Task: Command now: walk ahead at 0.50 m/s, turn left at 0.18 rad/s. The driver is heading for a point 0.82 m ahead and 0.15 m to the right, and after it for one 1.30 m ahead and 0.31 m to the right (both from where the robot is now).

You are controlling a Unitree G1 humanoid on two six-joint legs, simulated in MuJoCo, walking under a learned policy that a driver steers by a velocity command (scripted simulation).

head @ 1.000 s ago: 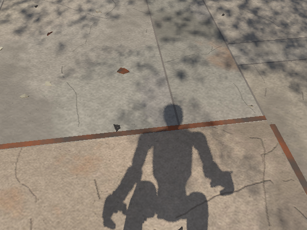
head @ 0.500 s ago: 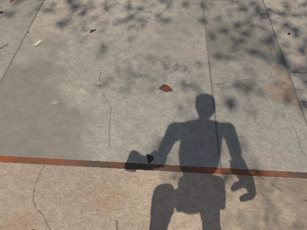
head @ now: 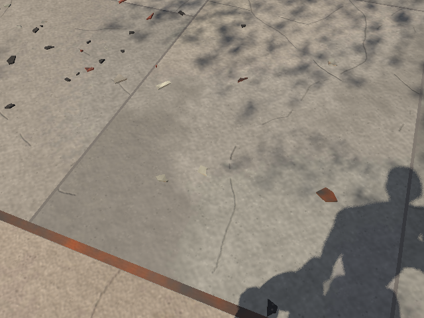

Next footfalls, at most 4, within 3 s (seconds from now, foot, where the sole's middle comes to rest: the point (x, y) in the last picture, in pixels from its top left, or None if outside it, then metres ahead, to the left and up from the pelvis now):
0.20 left None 0.27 0.15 -0.78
0.74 right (279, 300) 0.55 -0.11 -0.78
1.20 left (248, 209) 0.88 -0.01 -0.78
1.68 right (314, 246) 0.74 -0.24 -0.78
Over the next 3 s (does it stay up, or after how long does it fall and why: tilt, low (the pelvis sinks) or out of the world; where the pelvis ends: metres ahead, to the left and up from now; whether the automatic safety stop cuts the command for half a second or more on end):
stays up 0.87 -0.11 0.00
